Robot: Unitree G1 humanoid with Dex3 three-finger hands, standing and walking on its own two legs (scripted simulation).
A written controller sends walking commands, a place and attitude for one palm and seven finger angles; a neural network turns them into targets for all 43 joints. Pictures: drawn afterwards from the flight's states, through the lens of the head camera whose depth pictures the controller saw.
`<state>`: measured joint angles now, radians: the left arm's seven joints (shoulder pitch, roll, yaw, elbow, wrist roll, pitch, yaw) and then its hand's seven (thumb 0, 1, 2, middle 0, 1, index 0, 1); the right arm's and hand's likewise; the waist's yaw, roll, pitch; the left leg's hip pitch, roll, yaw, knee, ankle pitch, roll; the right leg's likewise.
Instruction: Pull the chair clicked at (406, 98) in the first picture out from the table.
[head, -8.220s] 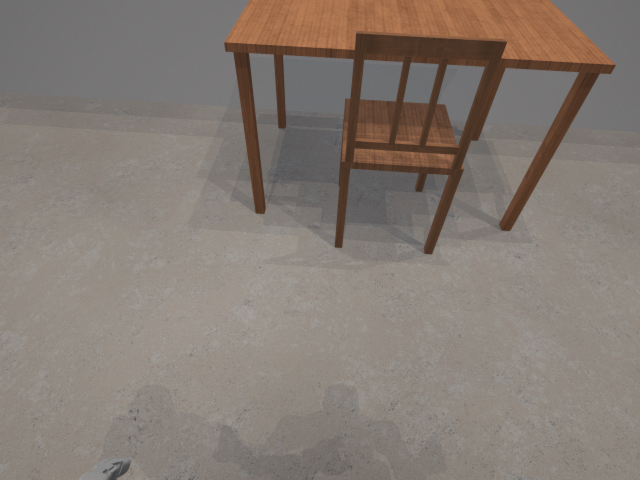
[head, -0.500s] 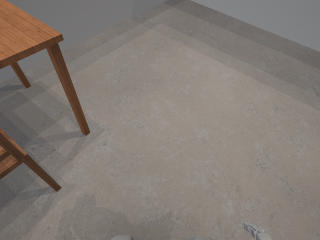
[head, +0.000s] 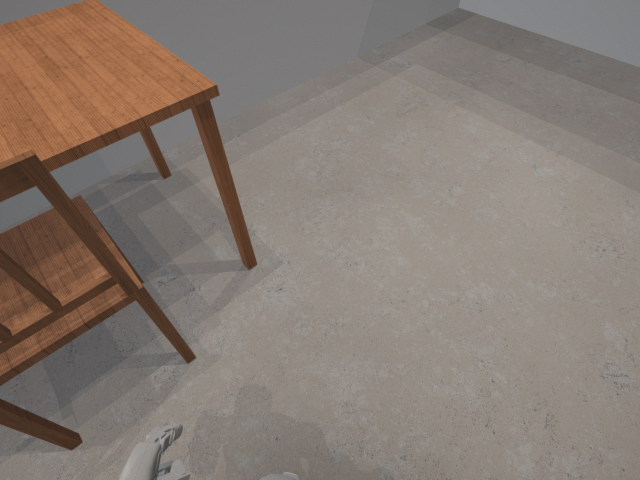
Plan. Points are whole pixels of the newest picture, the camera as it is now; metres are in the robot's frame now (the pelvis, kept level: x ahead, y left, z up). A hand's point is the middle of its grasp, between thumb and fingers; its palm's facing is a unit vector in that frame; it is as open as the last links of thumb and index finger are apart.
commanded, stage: turn to face it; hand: left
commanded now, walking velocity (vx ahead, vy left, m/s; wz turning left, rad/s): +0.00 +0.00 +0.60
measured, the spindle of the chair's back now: out of the picture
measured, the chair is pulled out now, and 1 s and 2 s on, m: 0.00 0.00 0.00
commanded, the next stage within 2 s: take the last steps up to it in 1.06 s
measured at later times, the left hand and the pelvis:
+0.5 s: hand out of the picture -0.07 +0.27 -0.19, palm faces +0.37 -0.89 -0.25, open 7.4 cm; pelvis -0.02 +0.05 -0.01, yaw +19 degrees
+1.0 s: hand out of the picture +0.01 +0.27 -0.14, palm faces +0.53 -0.80 -0.28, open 7.4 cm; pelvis +0.00 +0.03 +0.00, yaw +33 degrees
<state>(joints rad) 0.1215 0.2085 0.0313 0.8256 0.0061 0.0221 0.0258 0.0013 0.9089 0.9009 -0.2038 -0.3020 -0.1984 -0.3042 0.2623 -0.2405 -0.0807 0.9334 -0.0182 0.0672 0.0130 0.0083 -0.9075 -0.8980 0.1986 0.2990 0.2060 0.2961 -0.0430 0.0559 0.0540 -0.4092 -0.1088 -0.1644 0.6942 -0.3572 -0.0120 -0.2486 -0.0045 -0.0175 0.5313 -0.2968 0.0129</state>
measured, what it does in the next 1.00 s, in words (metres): steps on the spot, turning left: left foot, then right foot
